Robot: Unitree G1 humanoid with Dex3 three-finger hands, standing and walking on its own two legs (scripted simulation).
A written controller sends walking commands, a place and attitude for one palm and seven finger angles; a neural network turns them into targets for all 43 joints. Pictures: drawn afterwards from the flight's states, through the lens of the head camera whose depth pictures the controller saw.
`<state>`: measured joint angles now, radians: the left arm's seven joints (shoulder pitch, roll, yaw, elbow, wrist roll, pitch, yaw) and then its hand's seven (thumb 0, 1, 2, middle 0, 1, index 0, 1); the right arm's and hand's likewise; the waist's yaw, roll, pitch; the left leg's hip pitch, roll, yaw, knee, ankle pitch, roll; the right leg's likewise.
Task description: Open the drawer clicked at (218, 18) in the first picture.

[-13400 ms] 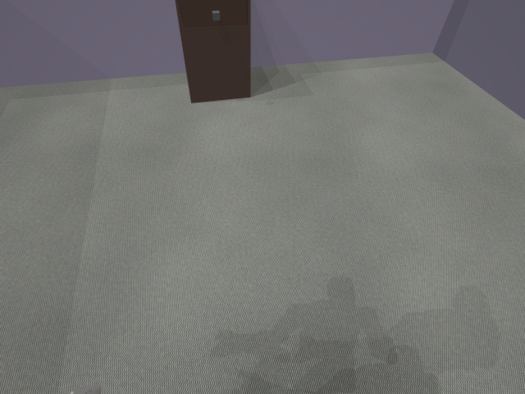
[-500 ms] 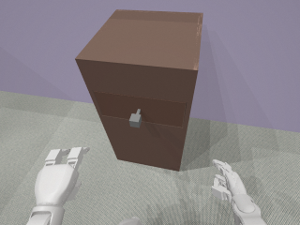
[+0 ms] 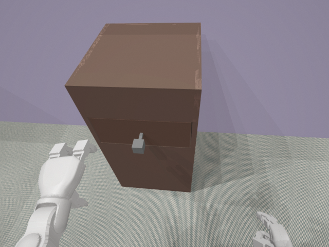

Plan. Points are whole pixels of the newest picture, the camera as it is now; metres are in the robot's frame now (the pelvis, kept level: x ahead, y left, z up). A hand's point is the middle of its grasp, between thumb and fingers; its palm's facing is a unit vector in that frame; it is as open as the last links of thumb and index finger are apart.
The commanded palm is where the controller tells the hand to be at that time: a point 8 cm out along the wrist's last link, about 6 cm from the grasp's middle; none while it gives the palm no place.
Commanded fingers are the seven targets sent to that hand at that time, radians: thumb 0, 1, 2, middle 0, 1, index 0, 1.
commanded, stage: raise the hand with hooked fingers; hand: left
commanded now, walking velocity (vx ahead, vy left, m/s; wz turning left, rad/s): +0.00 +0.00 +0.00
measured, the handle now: (139, 141) +0.50 +0.17 -0.16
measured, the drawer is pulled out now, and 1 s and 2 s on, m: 0.00 0.00 0.00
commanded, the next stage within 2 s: move the hooked fingers above the handle in 0.74 s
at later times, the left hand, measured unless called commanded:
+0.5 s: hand (60, 153) +0.29 +0.27 +0.10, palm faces +0.02 -0.09 -1.00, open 13.8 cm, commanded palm +0.26 +0.27 +0.15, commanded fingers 0.00 -0.50 0.30 -0.30 -1.20 -0.30 -1.20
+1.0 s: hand (71, 164) +0.28 +0.25 +0.07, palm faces -0.01 -0.10 -1.00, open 13.9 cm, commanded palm +0.27 +0.25 +0.13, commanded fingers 0.00 -0.50 0.30 -0.30 -1.20 -0.30 -1.20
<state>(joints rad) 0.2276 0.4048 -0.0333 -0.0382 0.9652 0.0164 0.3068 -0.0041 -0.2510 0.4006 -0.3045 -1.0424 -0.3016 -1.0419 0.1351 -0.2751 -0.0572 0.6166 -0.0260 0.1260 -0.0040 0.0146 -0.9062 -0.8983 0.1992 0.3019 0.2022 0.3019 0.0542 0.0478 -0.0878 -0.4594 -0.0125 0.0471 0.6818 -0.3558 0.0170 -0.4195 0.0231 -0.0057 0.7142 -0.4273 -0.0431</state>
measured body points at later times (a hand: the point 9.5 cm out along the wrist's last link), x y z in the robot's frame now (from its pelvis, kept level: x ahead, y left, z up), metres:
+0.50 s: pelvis -0.02 +0.02 +0.02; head +0.00 -0.01 +0.46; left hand +0.28 +0.27 +0.15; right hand +0.17 -0.19 -0.10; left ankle -0.01 +0.11 -0.72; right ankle -0.04 -0.09 -0.72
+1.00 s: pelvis -0.03 +0.02 +0.01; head -0.01 -0.01 +0.46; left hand +0.27 +0.25 +0.13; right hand +0.16 -0.21 -0.10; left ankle -0.01 +0.11 -0.72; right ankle -0.04 -0.09 -0.72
